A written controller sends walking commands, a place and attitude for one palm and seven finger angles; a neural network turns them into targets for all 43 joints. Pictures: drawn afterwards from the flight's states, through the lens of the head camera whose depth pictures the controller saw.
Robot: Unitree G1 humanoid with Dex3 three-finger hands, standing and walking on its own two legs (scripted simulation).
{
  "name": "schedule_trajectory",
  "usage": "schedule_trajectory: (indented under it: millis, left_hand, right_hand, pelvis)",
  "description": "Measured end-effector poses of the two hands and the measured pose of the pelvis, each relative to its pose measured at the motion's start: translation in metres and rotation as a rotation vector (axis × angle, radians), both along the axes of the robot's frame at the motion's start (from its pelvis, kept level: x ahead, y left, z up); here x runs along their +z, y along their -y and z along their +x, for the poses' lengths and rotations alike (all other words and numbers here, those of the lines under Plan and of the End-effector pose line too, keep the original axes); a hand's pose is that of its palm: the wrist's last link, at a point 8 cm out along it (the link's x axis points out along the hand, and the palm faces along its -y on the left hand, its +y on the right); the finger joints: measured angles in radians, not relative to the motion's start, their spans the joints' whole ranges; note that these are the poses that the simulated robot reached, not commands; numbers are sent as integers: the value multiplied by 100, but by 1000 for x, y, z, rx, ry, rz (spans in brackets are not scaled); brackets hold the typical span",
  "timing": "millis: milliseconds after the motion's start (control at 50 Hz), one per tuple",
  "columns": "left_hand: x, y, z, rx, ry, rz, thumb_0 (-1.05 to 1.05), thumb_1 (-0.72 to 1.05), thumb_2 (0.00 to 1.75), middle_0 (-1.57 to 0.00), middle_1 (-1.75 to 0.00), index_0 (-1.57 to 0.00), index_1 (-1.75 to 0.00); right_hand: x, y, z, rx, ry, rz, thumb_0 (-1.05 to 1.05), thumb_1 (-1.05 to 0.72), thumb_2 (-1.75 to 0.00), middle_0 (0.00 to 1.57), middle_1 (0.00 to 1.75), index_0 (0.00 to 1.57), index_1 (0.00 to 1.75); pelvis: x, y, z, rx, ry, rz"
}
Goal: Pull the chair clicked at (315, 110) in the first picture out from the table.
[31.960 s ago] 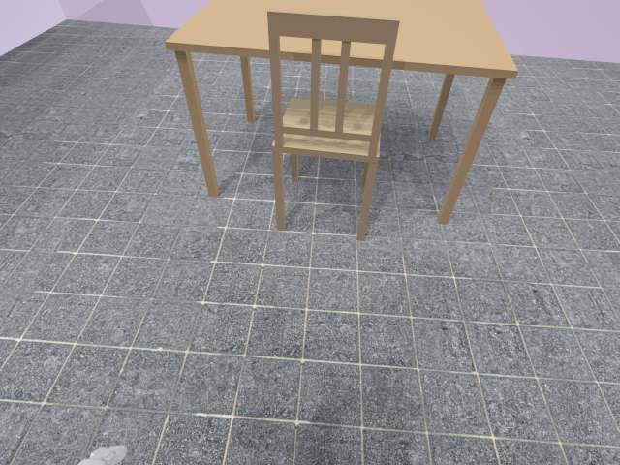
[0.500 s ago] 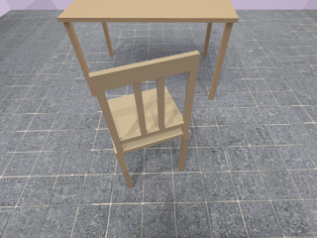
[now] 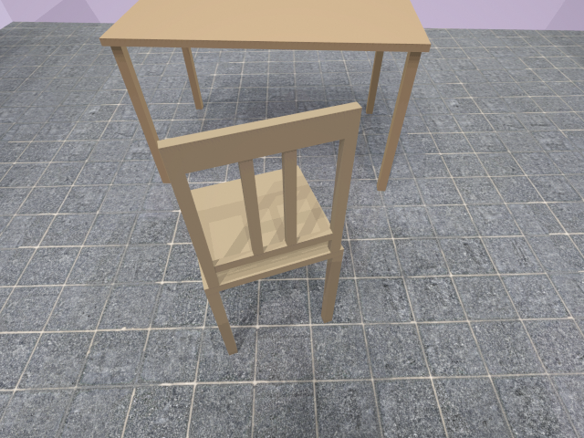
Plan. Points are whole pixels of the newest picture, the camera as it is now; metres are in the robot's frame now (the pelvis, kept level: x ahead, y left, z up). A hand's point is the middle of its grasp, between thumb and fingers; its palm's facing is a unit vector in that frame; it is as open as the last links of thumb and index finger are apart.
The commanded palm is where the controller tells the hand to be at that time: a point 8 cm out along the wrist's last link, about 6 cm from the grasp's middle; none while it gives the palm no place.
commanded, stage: look to check the result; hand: left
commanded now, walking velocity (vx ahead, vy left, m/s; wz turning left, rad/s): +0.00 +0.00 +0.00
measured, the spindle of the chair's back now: (252, 210) +0.58 +0.12 -0.09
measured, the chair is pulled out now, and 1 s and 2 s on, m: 0.64 0.64 0.64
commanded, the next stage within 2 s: stand and wait in 0.74 s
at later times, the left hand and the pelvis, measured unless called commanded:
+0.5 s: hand out of the picture +0.00 +0.16 -0.18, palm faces +0.01 -0.98 -0.20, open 7.3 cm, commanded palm none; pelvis +0.01 +0.00 +0.00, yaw +0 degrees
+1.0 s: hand out of the picture +0.00 +0.16 -0.18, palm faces +0.01 -0.98 -0.20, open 7.3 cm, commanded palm none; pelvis +0.02 +0.00 +0.00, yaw +0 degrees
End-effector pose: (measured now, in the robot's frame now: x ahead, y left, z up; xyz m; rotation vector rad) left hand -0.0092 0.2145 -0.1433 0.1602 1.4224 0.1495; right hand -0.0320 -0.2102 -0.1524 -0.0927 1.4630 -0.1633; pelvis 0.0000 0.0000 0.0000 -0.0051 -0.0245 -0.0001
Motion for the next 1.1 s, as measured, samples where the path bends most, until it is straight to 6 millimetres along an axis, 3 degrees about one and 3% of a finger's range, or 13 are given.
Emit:
schedule_trajectory:
  millis: [480, 1100]
  left_hand:
    - [-1, 3, 4, 8, -17, -3, 1, 92, 90, -20, -30, -20, -30]
    - [-1, 4, 12, 10, -25, -3, 1, 92, 90, -20, -30, -20, -30]
  right_hand:
    - [-1, -7, 5, -6, -13, 12, 0, -91, -90, 20, 30, 19, 30]
    - [-1, -1, 14, 0, -23, 3, 0, -91, -90, 20, 30, 19, 30]
  pelvis:
    - [0, 0, 9, -1, -2, 1]
    - [-1, 2, 17, 1, -7, 0]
